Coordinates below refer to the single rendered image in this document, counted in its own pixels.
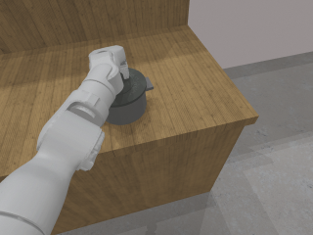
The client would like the pot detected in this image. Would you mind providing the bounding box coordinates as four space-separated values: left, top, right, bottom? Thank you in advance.
106 77 154 125

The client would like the table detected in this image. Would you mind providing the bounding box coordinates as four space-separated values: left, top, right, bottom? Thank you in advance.
0 0 259 235

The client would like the left robot hand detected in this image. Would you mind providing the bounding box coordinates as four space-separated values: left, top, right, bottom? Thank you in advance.
88 45 129 79

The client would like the left robot upper arm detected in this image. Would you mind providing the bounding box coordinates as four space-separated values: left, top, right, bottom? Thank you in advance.
0 110 106 235

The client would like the left robot forearm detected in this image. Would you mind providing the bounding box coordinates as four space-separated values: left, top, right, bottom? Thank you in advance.
36 49 124 151

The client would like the lid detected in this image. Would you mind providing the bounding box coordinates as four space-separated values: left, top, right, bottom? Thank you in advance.
111 68 147 108

